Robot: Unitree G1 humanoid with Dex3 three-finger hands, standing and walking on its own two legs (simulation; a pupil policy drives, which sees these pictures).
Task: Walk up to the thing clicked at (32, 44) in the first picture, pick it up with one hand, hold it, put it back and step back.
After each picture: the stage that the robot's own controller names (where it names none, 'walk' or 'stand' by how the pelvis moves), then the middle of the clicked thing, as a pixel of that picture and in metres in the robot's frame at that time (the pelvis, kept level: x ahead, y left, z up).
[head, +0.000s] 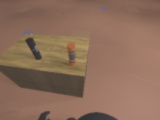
stand; (34, 49) +0.64 +0.61 -0.04
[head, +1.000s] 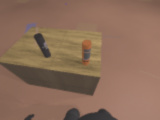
walk; (43, 46) +0.61 +0.46 -0.02
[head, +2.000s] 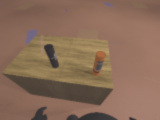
stand; (52, 57) +0.52 +0.36 -0.03
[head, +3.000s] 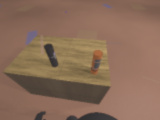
walk; (52, 56) +0.55 +0.38 -0.04
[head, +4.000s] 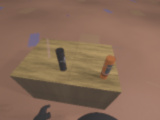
stand; (61, 60) +0.53 +0.27 -0.04
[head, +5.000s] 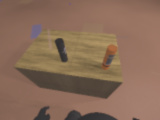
stand; (62, 51) +0.57 +0.29 -0.03
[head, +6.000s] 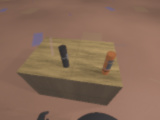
stand; (64, 57) +0.57 +0.27 -0.04
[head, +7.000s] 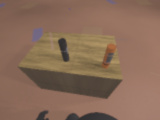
stand; (64, 51) +0.61 +0.28 -0.03
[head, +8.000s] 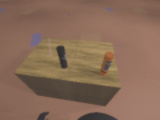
stand; (62, 58) +0.57 +0.28 -0.04
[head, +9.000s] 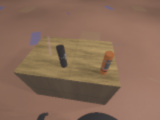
stand; (62, 57) +0.57 +0.28 -0.04
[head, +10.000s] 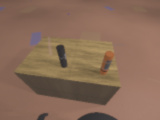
rise first; (62, 57) +0.57 +0.28 -0.04
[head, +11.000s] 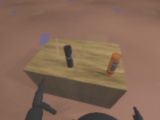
rise first; (69, 57) +0.58 +0.25 -0.04
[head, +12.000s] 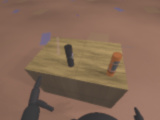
go down; (69, 56) +0.58 +0.25 -0.04
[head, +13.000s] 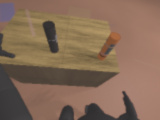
go down; (52, 39) +0.59 +0.24 +0.02
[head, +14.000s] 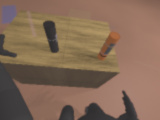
approach; (52, 39) +0.60 +0.24 +0.03
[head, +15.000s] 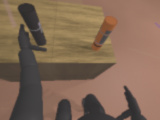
close in; (35, 29) +0.60 +0.26 +0.07
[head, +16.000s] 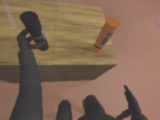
lift; (38, 35) +0.55 +0.25 +0.07
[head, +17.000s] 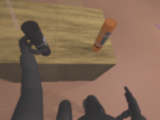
lift; (39, 42) +0.51 +0.24 +0.07
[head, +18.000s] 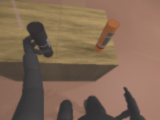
lift; (43, 43) +0.51 +0.23 +0.06
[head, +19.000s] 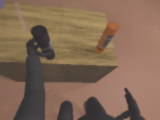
lift; (46, 46) +0.50 +0.23 +0.06
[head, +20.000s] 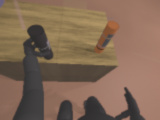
lift; (43, 46) +0.49 +0.24 +0.06
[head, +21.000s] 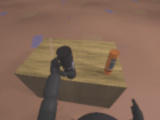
lift; (68, 65) +0.33 +0.14 +0.16
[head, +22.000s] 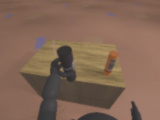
hold; (68, 66) +0.32 +0.15 +0.17
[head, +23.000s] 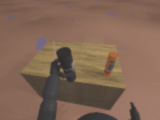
hold; (68, 67) +0.32 +0.15 +0.16
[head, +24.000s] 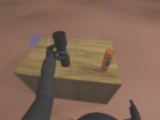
crouch; (63, 51) +0.43 +0.18 +0.18
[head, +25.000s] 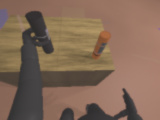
lower; (43, 36) +0.54 +0.23 +0.12
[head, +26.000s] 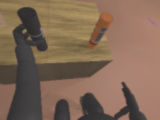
lower; (36, 34) +0.56 +0.22 +0.07
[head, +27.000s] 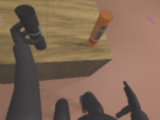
lower; (35, 32) +0.56 +0.22 +0.08
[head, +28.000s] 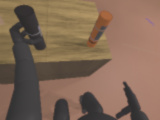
lower; (34, 32) +0.56 +0.22 +0.08
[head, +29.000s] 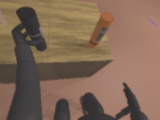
lower; (35, 34) +0.56 +0.23 +0.07
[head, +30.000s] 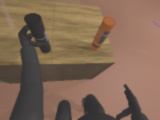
open; (41, 37) +0.55 +0.22 +0.06
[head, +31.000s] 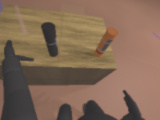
sink last; (51, 42) +0.54 +0.21 +0.04
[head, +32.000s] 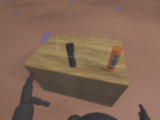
stand; (71, 56) +0.56 +0.22 +0.01
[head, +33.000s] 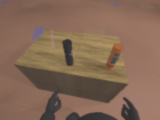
stand; (68, 54) +0.54 +0.21 +0.03
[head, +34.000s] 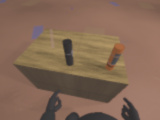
stand; (68, 53) +0.54 +0.21 +0.03
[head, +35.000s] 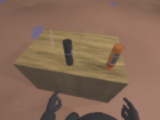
stand; (68, 53) +0.54 +0.21 +0.03
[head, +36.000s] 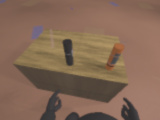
stand; (68, 53) +0.54 +0.21 +0.03
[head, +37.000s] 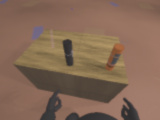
stand; (68, 54) +0.54 +0.21 +0.03
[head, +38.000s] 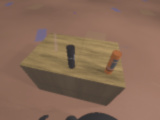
stand; (71, 57) +0.55 +0.20 -0.02
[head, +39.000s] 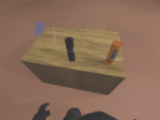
walk; (70, 50) +0.59 +0.20 -0.03
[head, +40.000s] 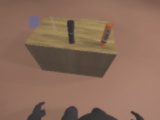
walk; (71, 33) +0.81 +0.25 -0.03
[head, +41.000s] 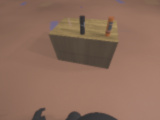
stand; (82, 25) +1.16 +0.20 -0.02
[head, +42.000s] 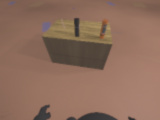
stand; (76, 28) +1.13 +0.23 -0.03
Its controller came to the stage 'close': yes
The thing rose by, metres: 0.20
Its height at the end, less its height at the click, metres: +0.00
